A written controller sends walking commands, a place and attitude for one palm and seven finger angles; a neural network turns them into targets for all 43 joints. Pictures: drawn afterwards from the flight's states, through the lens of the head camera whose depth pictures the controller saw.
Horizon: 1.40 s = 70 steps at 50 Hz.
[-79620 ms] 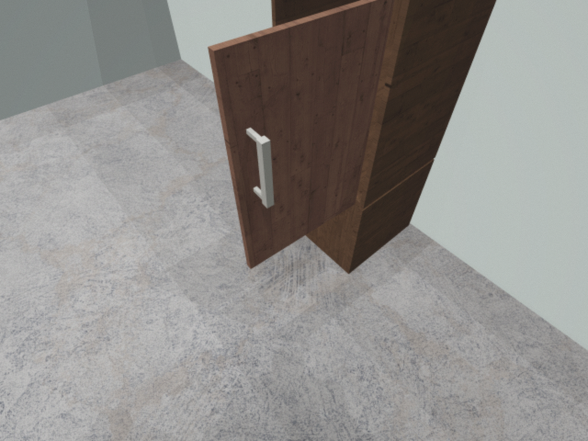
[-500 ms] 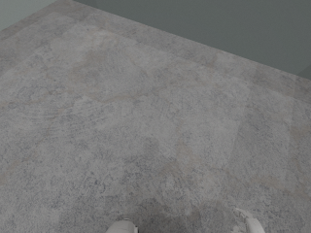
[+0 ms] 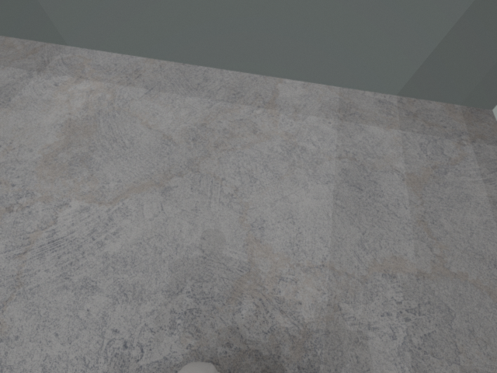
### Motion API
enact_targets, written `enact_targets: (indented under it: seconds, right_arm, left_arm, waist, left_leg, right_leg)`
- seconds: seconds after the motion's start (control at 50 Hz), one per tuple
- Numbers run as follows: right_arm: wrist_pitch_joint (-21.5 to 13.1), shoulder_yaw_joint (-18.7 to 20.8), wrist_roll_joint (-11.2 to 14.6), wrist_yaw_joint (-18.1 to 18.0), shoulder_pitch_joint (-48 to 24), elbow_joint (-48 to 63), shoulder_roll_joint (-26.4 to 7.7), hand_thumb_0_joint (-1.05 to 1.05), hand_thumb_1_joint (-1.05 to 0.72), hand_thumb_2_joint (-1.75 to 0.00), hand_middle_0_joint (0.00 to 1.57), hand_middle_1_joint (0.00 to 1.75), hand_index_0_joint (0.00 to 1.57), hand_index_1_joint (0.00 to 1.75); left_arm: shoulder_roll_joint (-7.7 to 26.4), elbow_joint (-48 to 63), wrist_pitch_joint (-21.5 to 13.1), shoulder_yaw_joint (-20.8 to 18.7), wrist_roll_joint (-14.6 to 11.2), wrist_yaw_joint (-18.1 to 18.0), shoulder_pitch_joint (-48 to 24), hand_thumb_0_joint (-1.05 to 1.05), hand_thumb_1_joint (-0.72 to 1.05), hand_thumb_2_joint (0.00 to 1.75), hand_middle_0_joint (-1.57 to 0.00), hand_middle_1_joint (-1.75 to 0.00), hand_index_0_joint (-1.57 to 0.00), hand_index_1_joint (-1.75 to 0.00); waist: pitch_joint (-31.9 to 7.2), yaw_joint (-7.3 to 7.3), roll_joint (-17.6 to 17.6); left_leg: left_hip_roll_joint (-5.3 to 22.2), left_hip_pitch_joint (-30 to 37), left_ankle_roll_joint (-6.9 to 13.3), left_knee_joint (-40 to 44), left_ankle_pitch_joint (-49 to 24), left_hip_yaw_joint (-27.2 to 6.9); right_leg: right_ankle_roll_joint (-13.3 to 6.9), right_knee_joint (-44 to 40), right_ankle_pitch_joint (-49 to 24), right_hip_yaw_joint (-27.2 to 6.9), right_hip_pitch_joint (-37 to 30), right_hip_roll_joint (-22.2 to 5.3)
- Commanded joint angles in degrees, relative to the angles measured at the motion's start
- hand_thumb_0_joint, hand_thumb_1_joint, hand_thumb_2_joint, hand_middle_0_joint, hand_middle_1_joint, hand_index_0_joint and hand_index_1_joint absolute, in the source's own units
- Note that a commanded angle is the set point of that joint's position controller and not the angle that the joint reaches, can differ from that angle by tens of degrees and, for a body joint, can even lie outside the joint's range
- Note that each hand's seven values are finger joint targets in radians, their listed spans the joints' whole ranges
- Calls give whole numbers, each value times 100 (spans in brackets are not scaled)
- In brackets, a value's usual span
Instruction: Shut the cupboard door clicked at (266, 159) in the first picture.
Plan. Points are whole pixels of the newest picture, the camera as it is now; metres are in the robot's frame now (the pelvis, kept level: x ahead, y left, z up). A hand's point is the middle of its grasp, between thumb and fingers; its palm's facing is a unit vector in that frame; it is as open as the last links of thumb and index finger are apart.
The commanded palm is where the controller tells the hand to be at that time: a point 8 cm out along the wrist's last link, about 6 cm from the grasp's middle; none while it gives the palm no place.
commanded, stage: turn to face it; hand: left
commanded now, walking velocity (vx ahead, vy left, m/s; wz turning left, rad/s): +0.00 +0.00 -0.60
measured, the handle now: out of the picture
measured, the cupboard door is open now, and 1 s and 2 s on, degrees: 2 2 2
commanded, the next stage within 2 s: none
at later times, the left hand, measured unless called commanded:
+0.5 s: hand (194, 312) +0.23 +0.13 -0.14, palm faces -0.35 -0.89 -0.30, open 7.4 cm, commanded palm none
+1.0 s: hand (198, 309) +0.24 +0.12 -0.16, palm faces -0.55 -0.81 -0.21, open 7.4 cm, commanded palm none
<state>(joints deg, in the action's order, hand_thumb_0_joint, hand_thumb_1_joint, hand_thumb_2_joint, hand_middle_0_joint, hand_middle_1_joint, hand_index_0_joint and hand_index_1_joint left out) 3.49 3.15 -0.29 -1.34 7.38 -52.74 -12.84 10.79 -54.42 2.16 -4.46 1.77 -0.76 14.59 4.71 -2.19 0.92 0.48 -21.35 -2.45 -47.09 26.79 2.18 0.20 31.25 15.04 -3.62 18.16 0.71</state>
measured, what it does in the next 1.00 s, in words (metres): steps on the spot, turning right: left foot, then right foot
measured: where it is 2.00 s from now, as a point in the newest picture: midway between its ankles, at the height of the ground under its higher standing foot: outside the picture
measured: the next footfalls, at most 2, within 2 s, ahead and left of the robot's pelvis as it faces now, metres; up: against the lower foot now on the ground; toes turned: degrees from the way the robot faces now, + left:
left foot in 0.06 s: +0.04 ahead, +0.12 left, +0.00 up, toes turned -1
right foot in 0.40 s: +0.03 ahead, -0.13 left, +0.00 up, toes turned -19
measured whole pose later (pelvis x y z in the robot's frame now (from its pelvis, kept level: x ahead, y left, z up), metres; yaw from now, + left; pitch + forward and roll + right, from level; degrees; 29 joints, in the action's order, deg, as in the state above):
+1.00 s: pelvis +0.05 +0.00 +0.01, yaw -36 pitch +1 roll -2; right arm 1.3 0.8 -1.9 -1.5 11.1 -48.1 -12.0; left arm 15.4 -50.9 4.7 -5.1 1.0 2.4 9.2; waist 6.7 -1.0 0.5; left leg 7.4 -13.0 -1.3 -30.6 18.1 7.4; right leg 3.0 53.7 27.4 2.7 25.8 -0.1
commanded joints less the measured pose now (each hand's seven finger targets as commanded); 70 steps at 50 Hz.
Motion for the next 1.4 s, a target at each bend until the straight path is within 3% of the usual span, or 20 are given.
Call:
enact_targets:
  seconds: [0.0, 0.02, 0.04, 0.16, 0.28, 0.34, 0.38, 0.4, 0.46, 0.7, 0.72, 0.76, 0.78, 0.86, 1.04, 1.06, 1.1, 1.16, 1.24, 1.38]
  right_arm:
    - [-356, 57, -23, -92, 751, 272, -567, 0, -90, -90, 20, 30, 20, 30]
    - [-393, 145, -110, -109, 808, 344, -1146, 0, -90, -90, 20, 30, 20, 30]
    - [-342, 159, -143, -137, 891, 431, -1314, 0, -90, -90, 20, 30, 20, 30]
    - [-361, 83, -163, -183, 834, 455, -1077, 0, -90, -90, 20, 30, 20, 30]
    - [-304, 172, -160, -79, 918, 396, -1273, 0, -90, -90, 20, 30, 20, 30]
    - [-286, 199, -93, -20, 668, 484, -1334, 0, -90, -90, 20, 30, 20, 30]
    - [-231, 67, -19, 24, 344, 883, -739, 0, -90, -90, 20, 30, 20, 30]
    - [-140, 54, -16, -46, 224, 851, -832, 0, -90, -90, 20, 30, 20, 30]
    - [-113, 75, -50, -2, 409, 633, -831, 0, -90, -90, 20, 30, 20, 30]
    - [-260, 58, 12, -45, 664, 671, -575, 0, -90, -90, 20, 30, 20, 30]
    - [-317, 72, 6, -74, 937, 600, -699, 0, -90, -90, 20, 30, 20, 30]
    - [-359, 211, -99, -95, 1050, 684, -1508, 0, -90, -90, 20, 30, 20, 30]
    - [-352, 175, -157, -117, 996, 738, -1494, 0, -90, -90, 20, 30, 20, 30]
    - [-356, 78, -158, -157, 453, 852, -1080, 0, -90, -90, 20, 30, 20, 30]
    - [-251, 244, -124, -37, 498, 660, -1344, 0, -90, -90, 20, 30, 20, 30]
    - [-244, 251, -93, -3, 445, 686, -1306, 0, -90, -90, 20, 30, 20, 30]
    - [-228, 91, -7, 32, 29, 1097, -683, 0, -90, -90, 20, 30, 20, 30]
    - [-162, 107, -34, -55, -100, 937, -885, 0, -90, -90, 20, 30, 20, 30]
    - [-131, 57, -50, 36, 202, 731, -663, 0, -90, -90, 20, 30, 20, 30]
    - [-254, 33, 3, -12, 628, 713, -607, 0, -90, -90, 20, 30, 20, 30]
  left_arm:
    - [943, 553, 3, -242, -109, 10, -379, 0, 90, 90, -20, -30, -20, -30]
    - [626, 706, 20, -162, -149, 81, -312, 0, 90, 90, -20, -30, -20, -30]
    - [749, 834, 6, -142, -96, 111, -471, 0, 90, 90, -20, -30, -20, -30]
    - [701, 842, 106, -64, -69, 272, -986, 0, 90, 90, -20, -30, -20, -30]
    - [741, 1035, 97, -4, -72, 310, -1255, 0, 90, 90, -20, -30, -20, -30]
    - [1012, 874, 14, -77, -59, 277, -505, 0, 90, 90, -20, -30, -20, -30]
    - [2011, 627, -109, -253, -67, 123, 328, 0, 90, 90, -20, -30, -20, -30]
    - [1930, 672, -79, -242, -105, 41, 228, 0, 90, 90, -20, -30, -20, -30]
    - [1461, 1045, -9, -134, -60, -33, -952, 0, 90, 90, -20, -30, -20, -30]
    - [1379, 975, -9, -253, -48, 62, -721, 0, 90, 90, -20, -30, -20, -30]
    - [1260, 997, 6, -229, -85, 69, -820, 0, 90, 90, -20, -30, -20, -30]
    - [760, 1165, 5, -108, -131, 162, -658, 0, 90, 90, -20, -30, -20, -30]
    - [929, 1198, 11, -131, -67, 192, -779, 0, 90, 90, -20, -30, -20, -30]
    - [789, 957, 75, -149, -74, 317, -744, 0, 90, 90, -20, -30, -20, -30]
    - [789, 881, 18, -101, -60, 352, -562, 0, 90, 90, -20, -30, -20, -30]
    - [960, 783, -23, -133, -48, 328, -223, 0, 90, 90, -20, -30, -20, -30]
    - [1948, 550, -130, -303, -47, 177, 522, 0, 90, 90, -20, -30, -20, -30]
    - [1538, 755, -49, -241, -66, 4, -256, 0, 90, 90, -20, -30, -20, -30]
    - [1449, 910, -81, -164, -27, 36, -580, 0, 90, 90, -20, -30, -20, -30]
    - [1490, 895, -28, -229, -31, 59, -713, 0, 90, 90, -20, -30, -20, -30]
  waist:
    - [-975, 425, -102]
    - [-916, 374, -1699]
    - [-699, 454, -1621]
    - [-585, 371, -1194]
    - [-582, 427, -1401]
    - [-778, -42, -882]
    - [-1100, -352, 1419]
    - [-964, -300, 1130]
    - [-642, 250, 859]
    - [-873, 359, 805]
    - [-970, 520, 603]
    - [-955, 513, -1898]
    - [-772, 546, -1414]
    - [-656, 283, -1268]
    - [-699, 222, -1239]
    - [-785, 19, -924]
    - [-977, -356, 1490]
    - [-651, -37, 1333]
    - [-751, 210, 643]
    - [-831, 359, 705]
  left_leg:
    - [532, 1651, 130, 2787, -1535, -489]
    - [1935, 2034, 681, 3107, -2436, -1888]
    - [2617, 1568, 1251, 3064, -2983, -2214]
    - [1780, 2200, 1017, 2246, -5512, -380]
    - [1937, 1806, 825, 2087, -4886, 75]
    - [1688, 1039, 378, 938, -4023, 491]
    - [375, -1242, -195, -1668, 1073, 630]
    - [539, -1351, -146, -2170, 972, -207]
    - [694, -1083, -205, -2119, -72, -315]
    - [76, 524, -112, 1408, -831, -119]
    - [243, 1289, -52, 2194, -1310, -192]
    - [2479, 1996, 905, 3106, -2355, -2229]
    - [2764, 1545, 1298, 3053, -2692, -2290]
    - [1900, 1743, 1039, 2398, -4563, -524]
    - [1854, 1242, 565, 1554, -3594, 388]
    - [1653, 846, 354, 932, -3205, 546]
    - [392, -1319, -185, -1564, 1137, 622]
    - [699, -1548, -149, -2278, 300, -440]
    - [456, -749, -242, -1244, -242, -90]
    - [162, 297, -164, 1220, -748, -32]
  right_leg:
    - [-354, 137, -1446, -956, 230, -569]
    - [12, 1150, 669, -190, 1194, 159]
    - [125, 2211, 1932, 140, 1248, 84]
    - [250, 2605, 1280, 542, 1360, -185]
    - [59, 1110, 832, 848, 302, -67]
    - [-106, -496, -645, 805, -1224, -100]
    - [-1180, -866, -4294, -1871, -2432, -2378]
    - [-1408, -977, -3520, -1871, -1883, -2318]
    - [-1135, -1129, -1761, -1178, -932, -1581]
    - [-793, -537, -2006, -1750, -405, -962]
    - [-542, -252, -1581, -1598, 114, -744]
    - [87, 1841, 1803, 2, 1472, 361]
    - [145, 2845, 2033, 50, 1478, 129]
    - [319, 3269, 1448, 396, 1492, -200]
    - [69, 254, 81, 1086, -355, 39]
    - [-39, -397, -554, 939, -1034, -46]
    - [-1138, -977, -3607, -1924, -2147, -2292]
    - [-1305, -1147, -1959, -1750, -1294, -1857]
    - [-1060, -1000, -1994, -1045, -760, -1336]
    - [-857, -554, -1997, -1495, -492, -1104]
